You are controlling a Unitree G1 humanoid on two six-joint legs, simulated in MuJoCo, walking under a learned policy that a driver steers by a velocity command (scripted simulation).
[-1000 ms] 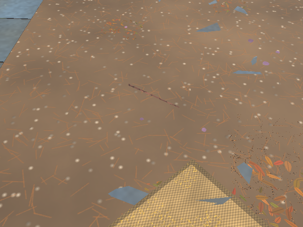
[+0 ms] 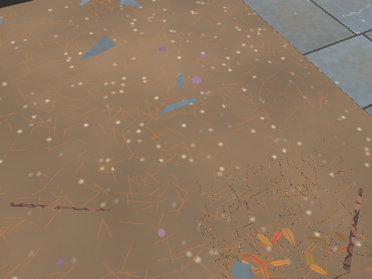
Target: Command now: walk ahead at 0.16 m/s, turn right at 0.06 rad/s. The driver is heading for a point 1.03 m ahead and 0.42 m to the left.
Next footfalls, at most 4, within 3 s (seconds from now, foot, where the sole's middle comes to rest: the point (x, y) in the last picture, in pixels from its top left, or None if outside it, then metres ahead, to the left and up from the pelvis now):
0.14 right None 0.13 -0.14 -0.78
0.46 left None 0.07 0.13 -0.78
0.96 right None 0.15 -0.07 -0.78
1.32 left None -0.02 0.13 -0.78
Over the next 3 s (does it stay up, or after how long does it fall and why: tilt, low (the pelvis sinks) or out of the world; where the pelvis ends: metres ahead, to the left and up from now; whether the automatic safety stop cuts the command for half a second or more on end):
stays up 0.32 0.24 0.00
